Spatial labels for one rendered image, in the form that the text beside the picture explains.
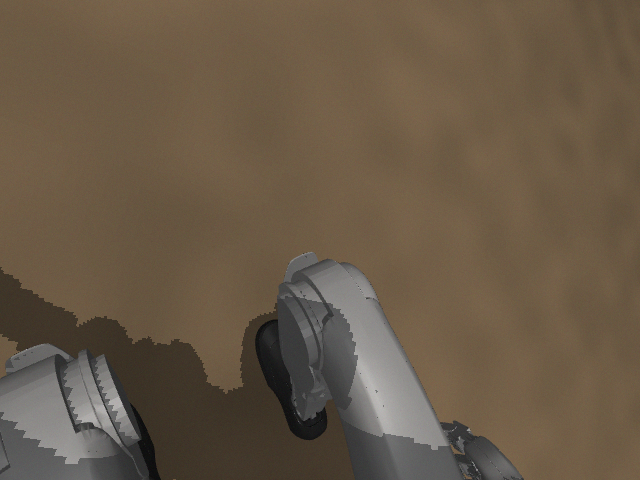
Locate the right robot hand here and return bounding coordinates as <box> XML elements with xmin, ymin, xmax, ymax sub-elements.
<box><xmin>440</xmin><ymin>420</ymin><xmax>524</xmax><ymax>480</ymax></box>

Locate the right robot foot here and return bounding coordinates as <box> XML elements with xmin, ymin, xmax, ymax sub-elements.
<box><xmin>255</xmin><ymin>319</ymin><xmax>327</xmax><ymax>440</ymax></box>

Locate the left robot foot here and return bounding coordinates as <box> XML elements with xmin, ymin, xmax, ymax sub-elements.
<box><xmin>130</xmin><ymin>403</ymin><xmax>161</xmax><ymax>480</ymax></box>

